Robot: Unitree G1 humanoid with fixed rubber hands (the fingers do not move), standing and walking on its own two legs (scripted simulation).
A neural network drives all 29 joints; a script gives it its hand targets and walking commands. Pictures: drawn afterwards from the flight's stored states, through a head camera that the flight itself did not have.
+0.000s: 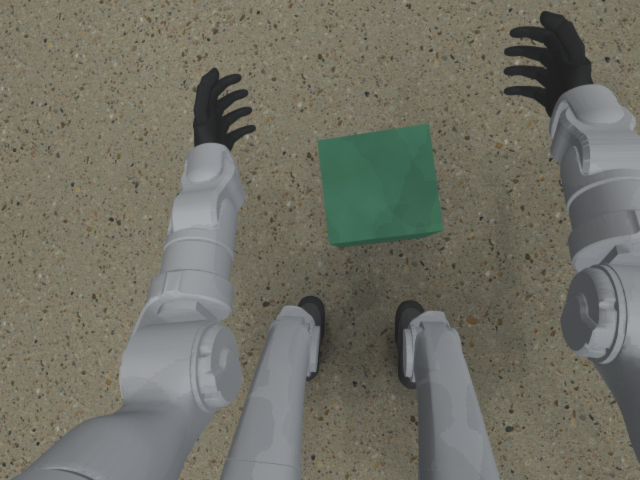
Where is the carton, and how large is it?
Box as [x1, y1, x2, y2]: [317, 124, 443, 247]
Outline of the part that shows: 428,124 317,140 328,237 330,244 340,247 424,237 443,230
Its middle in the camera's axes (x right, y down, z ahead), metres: +0.12 -0.09 +0.85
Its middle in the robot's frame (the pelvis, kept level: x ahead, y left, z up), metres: +0.47 -0.02 -0.51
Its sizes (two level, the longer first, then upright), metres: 0.210 0.200 0.250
